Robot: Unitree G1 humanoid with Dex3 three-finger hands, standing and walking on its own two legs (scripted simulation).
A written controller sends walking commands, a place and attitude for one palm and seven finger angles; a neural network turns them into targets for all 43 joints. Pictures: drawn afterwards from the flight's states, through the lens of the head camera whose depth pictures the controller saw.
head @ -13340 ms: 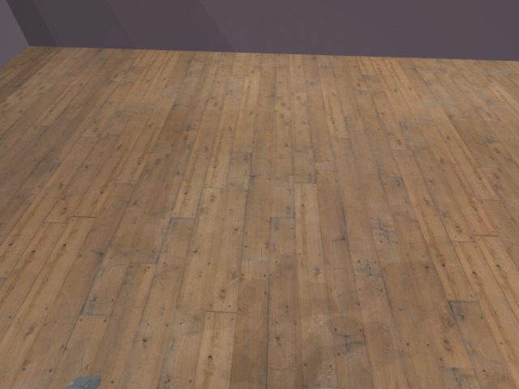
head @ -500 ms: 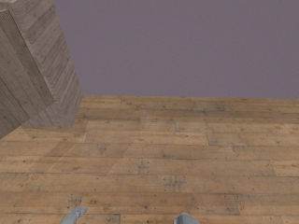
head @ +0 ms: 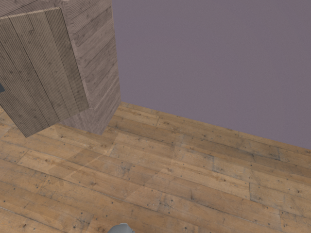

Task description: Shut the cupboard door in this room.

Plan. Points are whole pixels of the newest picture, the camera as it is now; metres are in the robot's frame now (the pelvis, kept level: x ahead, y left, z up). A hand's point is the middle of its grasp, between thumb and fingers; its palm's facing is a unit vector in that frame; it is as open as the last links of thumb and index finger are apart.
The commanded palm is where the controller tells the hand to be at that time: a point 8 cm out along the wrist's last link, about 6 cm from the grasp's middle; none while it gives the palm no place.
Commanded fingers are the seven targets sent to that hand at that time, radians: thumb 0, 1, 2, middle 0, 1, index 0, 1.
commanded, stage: walk to a spot facing it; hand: left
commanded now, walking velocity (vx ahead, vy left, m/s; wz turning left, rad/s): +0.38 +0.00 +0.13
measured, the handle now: out of the picture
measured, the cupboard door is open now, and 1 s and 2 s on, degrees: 56 56 56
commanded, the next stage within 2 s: turn to face it in 0.34 s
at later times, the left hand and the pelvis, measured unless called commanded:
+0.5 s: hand (100, 181) +0.29 +0.21 -0.16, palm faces -0.02 -0.98 -0.17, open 7.4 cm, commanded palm none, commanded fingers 0.00 0.90 0.90 -0.20 -0.30 -0.20 -0.30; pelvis +0.19 +0.03 +0.01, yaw -2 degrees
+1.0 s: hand (93, 178) +0.31 +0.24 -0.18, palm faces +0.27 -0.93 -0.23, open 7.3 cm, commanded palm none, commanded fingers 0.00 0.90 0.90 -0.20 -0.30 -0.20 -0.30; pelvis +0.26 +0.02 -0.01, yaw +13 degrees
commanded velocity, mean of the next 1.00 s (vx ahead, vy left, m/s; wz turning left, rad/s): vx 0.12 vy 0.00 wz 0.28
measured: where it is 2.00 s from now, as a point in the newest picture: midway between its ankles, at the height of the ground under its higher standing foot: outside the picture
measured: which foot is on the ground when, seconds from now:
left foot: up 0.00-0.00, down 0.02-0.62, up 0.64-1.00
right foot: down 0.00-0.04, up 0.06-0.58, down 0.60-1.00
